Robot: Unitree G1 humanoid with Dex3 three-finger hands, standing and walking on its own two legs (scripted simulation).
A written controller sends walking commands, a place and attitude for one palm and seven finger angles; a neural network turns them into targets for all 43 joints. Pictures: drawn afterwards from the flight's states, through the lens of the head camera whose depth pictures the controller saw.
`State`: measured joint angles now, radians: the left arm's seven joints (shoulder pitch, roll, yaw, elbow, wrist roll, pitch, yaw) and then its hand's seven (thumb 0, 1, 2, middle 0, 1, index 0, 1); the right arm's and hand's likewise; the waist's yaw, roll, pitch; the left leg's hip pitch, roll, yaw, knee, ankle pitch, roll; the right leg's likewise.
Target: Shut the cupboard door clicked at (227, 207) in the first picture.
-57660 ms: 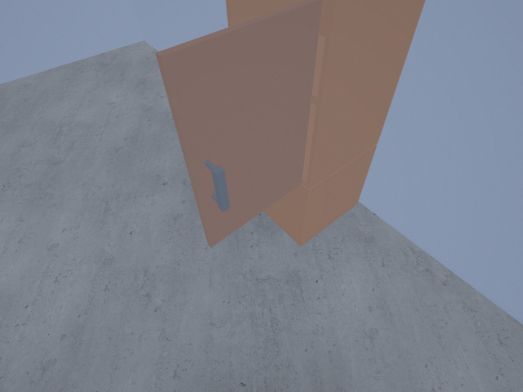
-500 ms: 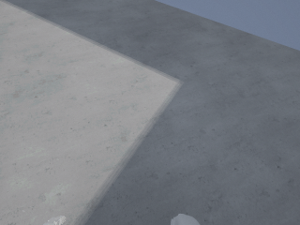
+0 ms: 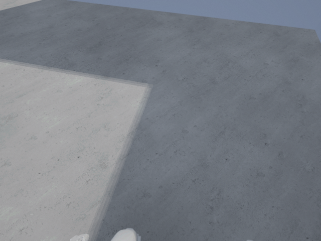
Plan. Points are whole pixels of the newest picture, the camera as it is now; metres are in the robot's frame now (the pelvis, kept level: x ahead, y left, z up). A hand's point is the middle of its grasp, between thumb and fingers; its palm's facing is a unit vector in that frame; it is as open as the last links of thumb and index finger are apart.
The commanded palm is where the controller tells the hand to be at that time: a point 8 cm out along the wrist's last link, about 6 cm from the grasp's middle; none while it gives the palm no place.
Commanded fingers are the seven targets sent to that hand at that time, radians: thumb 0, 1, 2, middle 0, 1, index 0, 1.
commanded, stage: turn to face it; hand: left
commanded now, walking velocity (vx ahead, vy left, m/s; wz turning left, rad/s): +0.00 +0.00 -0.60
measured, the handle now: out of the picture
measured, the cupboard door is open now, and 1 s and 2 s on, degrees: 35 35 35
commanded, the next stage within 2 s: take the last steps up to it in 1.80 s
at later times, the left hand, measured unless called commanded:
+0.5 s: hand (108, 217) +0.19 +0.17 -0.16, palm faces -0.31 -0.92 -0.25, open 7.4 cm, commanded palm none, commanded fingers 0.00 0.90 0.90 -0.20 -0.30 -0.20 -0.30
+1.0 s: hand (124, 209) +0.22 +0.13 -0.18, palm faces -0.50 -0.84 -0.21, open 7.4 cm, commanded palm none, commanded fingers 0.00 0.90 0.90 -0.20 -0.30 -0.20 -0.30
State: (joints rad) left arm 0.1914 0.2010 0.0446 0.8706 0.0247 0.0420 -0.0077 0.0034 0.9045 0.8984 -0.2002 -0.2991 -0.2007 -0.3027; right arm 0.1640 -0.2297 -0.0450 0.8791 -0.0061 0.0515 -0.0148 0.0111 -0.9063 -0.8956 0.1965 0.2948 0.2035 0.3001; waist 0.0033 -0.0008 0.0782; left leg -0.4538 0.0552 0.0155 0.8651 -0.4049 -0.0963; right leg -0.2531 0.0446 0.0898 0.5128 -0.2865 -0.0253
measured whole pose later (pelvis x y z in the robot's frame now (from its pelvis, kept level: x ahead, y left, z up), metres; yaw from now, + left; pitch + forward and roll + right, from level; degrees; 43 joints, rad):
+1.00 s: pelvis +0.06 -0.01 -0.01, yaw -35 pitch +2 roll +0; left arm 0.22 0.24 0.07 0.91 0.01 0.07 0.00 0.00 0.91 0.90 -0.20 -0.30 -0.20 -0.30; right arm 0.14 -0.22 -0.03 0.85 -0.01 0.02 -0.02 0.01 -0.91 -0.90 0.20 0.29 0.20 0.30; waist 0.03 -0.04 0.06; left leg -0.32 0.03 0.04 0.58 -0.29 -0.03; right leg -0.35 0.08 0.13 0.70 -0.42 0.00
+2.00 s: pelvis +0.08 -0.07 +0.00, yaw -62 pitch +1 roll -1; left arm 0.24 0.24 0.07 0.98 0.02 0.07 -0.01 0.01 0.91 0.90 -0.20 -0.30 -0.20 -0.30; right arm 0.22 -0.17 0.00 0.92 -0.03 0.01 -0.04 0.01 -0.90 -0.90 0.20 0.30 0.21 0.30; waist 0.02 -0.05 0.04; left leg -0.23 0.04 0.09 0.50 -0.29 0.02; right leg -0.40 0.04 0.03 0.99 -0.47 0.01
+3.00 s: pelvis +0.05 -0.33 +0.00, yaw -68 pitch -1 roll +0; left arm 0.21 0.18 0.04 1.01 0.02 0.03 0.02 0.00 0.92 0.90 -0.20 -0.30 -0.20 -0.30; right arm 0.17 -0.17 -0.03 1.02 -0.01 0.03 -0.04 0.00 -0.92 -0.90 0.20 0.30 0.21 0.30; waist 0.02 0.00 0.11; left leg -0.26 0.07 0.12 0.55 -0.27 0.00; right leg -0.33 -0.04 -0.02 0.66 -0.26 0.02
